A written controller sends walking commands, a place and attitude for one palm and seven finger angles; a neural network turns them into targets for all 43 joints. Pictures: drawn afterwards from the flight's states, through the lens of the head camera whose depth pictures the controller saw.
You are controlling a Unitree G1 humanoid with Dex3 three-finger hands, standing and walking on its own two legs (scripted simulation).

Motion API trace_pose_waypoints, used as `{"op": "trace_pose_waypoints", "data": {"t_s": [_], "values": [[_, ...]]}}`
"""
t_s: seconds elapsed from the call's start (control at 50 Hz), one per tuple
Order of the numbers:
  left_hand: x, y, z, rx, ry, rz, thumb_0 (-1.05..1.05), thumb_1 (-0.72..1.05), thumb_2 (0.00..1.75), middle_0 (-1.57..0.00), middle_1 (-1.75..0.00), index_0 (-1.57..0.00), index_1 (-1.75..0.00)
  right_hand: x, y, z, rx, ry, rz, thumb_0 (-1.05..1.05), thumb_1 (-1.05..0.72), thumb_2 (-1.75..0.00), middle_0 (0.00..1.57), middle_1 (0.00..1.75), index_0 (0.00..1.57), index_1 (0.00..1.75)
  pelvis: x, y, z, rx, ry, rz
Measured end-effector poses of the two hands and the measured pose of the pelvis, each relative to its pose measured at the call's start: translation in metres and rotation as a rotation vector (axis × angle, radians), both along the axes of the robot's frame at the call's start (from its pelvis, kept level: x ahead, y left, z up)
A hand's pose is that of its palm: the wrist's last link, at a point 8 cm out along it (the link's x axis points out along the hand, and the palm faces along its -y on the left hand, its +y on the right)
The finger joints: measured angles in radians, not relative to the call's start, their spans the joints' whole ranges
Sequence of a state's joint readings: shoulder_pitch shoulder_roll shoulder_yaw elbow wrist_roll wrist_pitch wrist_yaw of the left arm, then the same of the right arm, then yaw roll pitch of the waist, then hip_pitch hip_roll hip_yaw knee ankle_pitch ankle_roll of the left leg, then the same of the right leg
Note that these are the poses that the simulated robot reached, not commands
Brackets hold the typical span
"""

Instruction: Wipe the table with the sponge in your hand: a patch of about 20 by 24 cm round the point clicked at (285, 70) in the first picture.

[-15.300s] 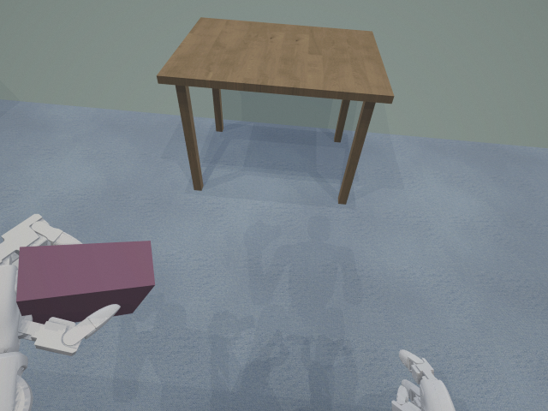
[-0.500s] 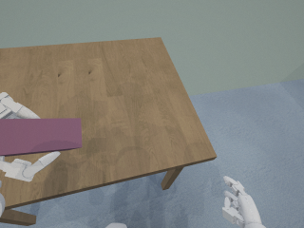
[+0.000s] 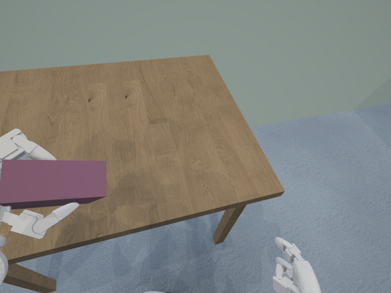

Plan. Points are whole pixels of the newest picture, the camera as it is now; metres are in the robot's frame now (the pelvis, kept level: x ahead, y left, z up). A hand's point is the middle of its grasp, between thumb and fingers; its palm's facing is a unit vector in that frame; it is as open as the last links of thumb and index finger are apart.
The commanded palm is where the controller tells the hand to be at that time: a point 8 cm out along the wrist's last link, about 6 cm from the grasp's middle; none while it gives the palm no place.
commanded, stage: come to a stop and stand still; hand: left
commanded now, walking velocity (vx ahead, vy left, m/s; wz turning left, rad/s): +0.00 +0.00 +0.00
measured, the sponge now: (68, 185) +0.23 +0.22 +0.14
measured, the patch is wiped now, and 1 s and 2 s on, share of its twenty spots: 0.00 0.00 0.00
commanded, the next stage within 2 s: look again from close up in 0.74 s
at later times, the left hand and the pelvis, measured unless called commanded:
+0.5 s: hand (67, 179) +0.24 +0.22 +0.16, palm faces +0.30 -0.87 -0.39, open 9.4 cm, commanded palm +0.18 +0.26 +0.18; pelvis +0.01 -0.02 +0.00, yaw -2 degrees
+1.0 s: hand (71, 171) +0.25 +0.22 +0.16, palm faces +0.28 -0.88 -0.37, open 9.4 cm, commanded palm +0.20 +0.26 +0.18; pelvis +0.03 -0.01 +0.01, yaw -2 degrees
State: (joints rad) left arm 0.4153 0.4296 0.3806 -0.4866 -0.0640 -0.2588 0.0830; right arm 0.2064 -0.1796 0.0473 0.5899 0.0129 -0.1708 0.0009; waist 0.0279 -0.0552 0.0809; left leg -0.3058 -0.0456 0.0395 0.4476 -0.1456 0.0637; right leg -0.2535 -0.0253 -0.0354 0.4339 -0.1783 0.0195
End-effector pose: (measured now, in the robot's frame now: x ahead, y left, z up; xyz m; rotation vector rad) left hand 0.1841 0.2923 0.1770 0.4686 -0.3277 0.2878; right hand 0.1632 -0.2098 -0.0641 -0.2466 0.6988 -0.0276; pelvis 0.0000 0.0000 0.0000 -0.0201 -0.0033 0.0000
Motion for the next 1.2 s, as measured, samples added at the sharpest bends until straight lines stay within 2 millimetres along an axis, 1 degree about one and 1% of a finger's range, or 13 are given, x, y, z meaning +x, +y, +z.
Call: {"op": "trace_pose_waypoints", "data": {"t_s": [0.08,0.2,0.28,0.48,0.72,0.9,1.04,1.2], "values": [[-0.001,0.000,0.000,0.000,0.015,0.014,0.00,-0.42,1.00,-0.80,-1.37,-0.80,-1.37,-0.007,-0.007,0.000,0.002,-0.006,-0.025,0.01,-0.90,-0.89,0.20,0.30,0.21,0.30,-0.001,-0.001,0.001,0.001,-0.003,-0.010],[0.001,-0.012,-0.012,-0.042,0.061,0.004,0.00,-0.42,1.00,-0.80,-1.38,-0.80,-1.37,-0.010,-0.021,0.003,-0.016,-0.019,-0.050,0.01,-0.90,-0.89,0.20,0.30,0.21,0.30,0.001,-0.005,0.002,0.000,-0.008,-0.018],[0.005,-0.021,-0.013,-0.044,0.073,-0.012,0.00,-0.42,1.00,-0.80,-1.38,-0.80,-1.37,-0.007,-0.029,0.006,-0.030,-0.029,-0.062,0.01,-0.90,-0.89,0.20,0.30,0.20,0.30,0.003,-0.009,0.002,-0.002,-0.011,-0.019],[0.015,-0.029,-0.001,-0.025,0.059,-0.022,0.00,-0.42,1.00,-0.80,-1.38,-0.80,-1.37,0.008,-0.041,0.011,-0.032,-0.059,-0.082,0.01,-0.91,-0.90,0.20,0.30,0.20,0.30,0.013,-0.016,0.003,-0.005,-0.010,-0.031],[0.026,-0.032,-0.010,-0.063,0.107,-0.013,0.00,-0.42,1.00,-0.80,-1.38,-0.80,-1.37,0.020,-0.039,0.011,-0.024,-0.054,-0.089,0.01,-0.91,-0.89,0.20,0.30,0.20,0.30,0.024,-0.018,0.005,-0.003,-0.008,-0.035],[0.032,-0.030,-0.009,-0.064,0.107,-0.022,0.00,-0.42,1.00,-0.80,-1.38,-0.80,-1.37,0.024,-0.035,0.011,-0.029,-0.045,-0.096,0.01,-0.91,-0.89,0.20,0.30,0.20,0.30,0.028,-0.015,0.005,-0.005,-0.006,-0.038],[0.032,-0.024,-0.006,-0.056,0.100,-0.026,0.00,-0.42,1.00,-0.80,-1.38,-0.80,-1.37,0.024,-0.031,0.012,-0.031,-0.042,-0.105,0.01,-0.91,-0.89,0.20,0.30,0.20,0.30,0.030,-0.010,0.005,-0.005,-0.008,-0.038],[0.029,-0.017,-0.013,-0.078,0.113,-0.010,0.00,-0.42,1.00,-0.80,-1.38,-0.80,-1.37,0.021,-0.025,0.012,-0.032,-0.042,-0.103,0.01,-0.91,-0.89,0.20,0.30,0.20,0.30,0.028,-0.004,0.005,-0.007,-0.011,-0.039]]}}
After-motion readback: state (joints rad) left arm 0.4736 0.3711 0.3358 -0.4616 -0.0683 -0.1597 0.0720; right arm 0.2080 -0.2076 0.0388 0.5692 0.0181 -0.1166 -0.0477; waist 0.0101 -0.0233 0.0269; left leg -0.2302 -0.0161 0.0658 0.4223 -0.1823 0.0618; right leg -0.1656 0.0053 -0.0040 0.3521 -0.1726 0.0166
